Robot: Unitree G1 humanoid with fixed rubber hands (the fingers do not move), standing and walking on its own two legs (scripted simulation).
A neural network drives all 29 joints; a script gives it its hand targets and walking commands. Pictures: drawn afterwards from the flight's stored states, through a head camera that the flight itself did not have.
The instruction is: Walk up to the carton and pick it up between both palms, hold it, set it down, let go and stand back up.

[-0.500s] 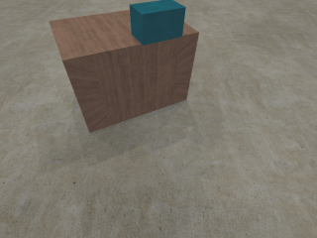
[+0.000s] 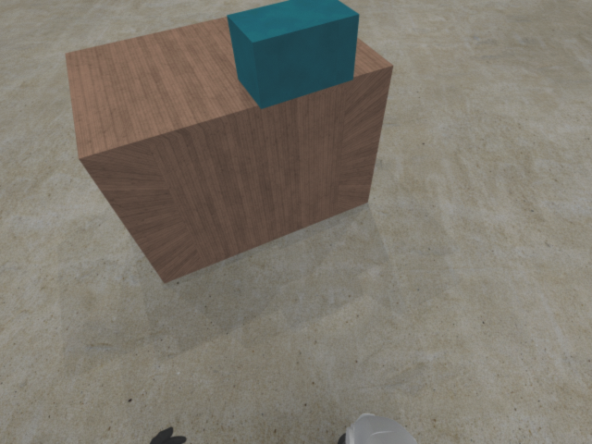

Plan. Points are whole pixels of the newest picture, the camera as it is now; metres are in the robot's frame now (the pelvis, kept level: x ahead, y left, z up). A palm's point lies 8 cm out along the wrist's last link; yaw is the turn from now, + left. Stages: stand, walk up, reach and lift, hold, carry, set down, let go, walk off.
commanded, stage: walk up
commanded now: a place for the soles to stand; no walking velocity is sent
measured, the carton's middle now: (293, 49) +1.07 -0.01 -0.01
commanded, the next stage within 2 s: none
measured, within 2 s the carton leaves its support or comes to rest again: neither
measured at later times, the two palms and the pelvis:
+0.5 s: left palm (126, 415) +0.19 +0.29 -0.13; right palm (406, 290) +0.36 -0.18 -0.11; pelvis +0.26 +0.05 +0.00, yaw +3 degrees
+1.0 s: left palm (194, 218) +0.55 +0.22 -0.10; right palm (435, 241) +0.47 -0.26 -0.12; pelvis +0.49 -0.02 +0.01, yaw +1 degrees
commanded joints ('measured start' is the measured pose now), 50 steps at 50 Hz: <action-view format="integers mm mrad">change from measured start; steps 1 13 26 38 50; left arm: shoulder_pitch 185 337 335 42 228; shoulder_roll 146 149 117 76 131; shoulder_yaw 36 15 0 -3 32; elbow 6 88 16 -44 -23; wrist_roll -8 16 21 31 -10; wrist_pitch -19 -53 13 2 -20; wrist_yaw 12 -17 -26 -56 7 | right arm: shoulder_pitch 17 -294 -116 25 -7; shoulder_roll -48 -32 -99 -130 -65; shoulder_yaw -23 -18 -52 -45 -15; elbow -105 -204 -174 -63 -117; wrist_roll -12 -25 14 -15 -15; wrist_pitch -23 -13 -35 -63 -7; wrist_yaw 8 40 -22 -1 9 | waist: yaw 40 67 19 -18 30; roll -69 -112 66 111 -119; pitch -2 64 5 75 7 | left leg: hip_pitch -290 -246 36 -4 -277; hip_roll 65 28 251 209 61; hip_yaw -43 105 -242 -1 -4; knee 29 -494 -982 -950 -60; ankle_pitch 65 415 96 172 70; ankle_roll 7 -6 148 150 -13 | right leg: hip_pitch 190 195 -126 -36 194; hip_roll -284 -218 -65 -35 -245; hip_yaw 410 115 168 38 340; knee -455 -450 480 -31 -436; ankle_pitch -120 5 -152 185 62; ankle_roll -122 -104 55 60 -110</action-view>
